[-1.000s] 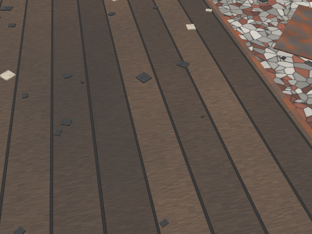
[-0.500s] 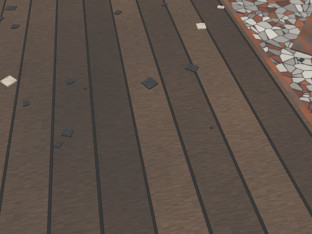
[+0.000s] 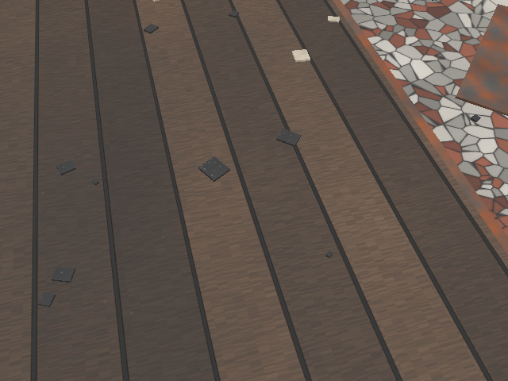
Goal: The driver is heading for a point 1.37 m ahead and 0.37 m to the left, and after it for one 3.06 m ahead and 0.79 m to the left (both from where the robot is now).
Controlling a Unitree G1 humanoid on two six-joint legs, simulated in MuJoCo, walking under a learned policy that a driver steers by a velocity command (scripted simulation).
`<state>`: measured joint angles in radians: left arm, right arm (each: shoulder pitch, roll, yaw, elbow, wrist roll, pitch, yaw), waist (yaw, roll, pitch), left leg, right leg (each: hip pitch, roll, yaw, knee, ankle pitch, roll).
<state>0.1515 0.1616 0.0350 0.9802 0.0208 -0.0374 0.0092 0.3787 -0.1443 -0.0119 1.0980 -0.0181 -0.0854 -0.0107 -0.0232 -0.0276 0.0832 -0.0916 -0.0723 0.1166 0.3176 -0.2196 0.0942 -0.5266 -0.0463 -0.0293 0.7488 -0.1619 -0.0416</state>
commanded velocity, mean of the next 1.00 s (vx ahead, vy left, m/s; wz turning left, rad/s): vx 0.35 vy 0.00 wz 0.37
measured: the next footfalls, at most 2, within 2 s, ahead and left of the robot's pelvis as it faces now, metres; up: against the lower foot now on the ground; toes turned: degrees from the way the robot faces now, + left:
right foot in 0.10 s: +0.17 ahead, -0.10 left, +0.00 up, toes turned -3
left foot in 0.58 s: +0.16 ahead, +0.12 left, +0.00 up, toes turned +18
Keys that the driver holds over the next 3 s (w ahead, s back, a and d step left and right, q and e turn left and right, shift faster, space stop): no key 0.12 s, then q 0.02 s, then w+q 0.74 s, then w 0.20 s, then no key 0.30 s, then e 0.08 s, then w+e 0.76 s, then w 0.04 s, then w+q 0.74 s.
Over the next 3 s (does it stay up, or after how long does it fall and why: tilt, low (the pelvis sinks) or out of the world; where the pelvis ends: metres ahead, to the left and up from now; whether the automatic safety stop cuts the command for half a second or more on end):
stays up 1.22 0.22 0.00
